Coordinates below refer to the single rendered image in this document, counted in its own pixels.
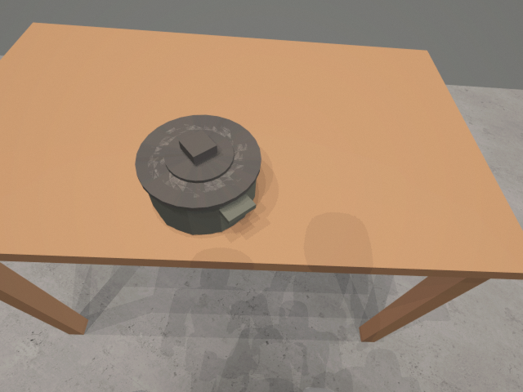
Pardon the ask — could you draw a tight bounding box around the knob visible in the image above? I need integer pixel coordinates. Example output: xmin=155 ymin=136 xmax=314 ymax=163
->
xmin=179 ymin=130 xmax=217 ymax=164

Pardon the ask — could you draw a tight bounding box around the table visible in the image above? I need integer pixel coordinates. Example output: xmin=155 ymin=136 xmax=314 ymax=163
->
xmin=0 ymin=23 xmax=523 ymax=342

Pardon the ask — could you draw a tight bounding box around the lid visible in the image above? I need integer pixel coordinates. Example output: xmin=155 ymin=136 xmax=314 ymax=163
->
xmin=135 ymin=115 xmax=262 ymax=211

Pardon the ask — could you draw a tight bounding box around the pot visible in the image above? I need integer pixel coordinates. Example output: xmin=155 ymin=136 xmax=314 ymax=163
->
xmin=149 ymin=181 xmax=256 ymax=235

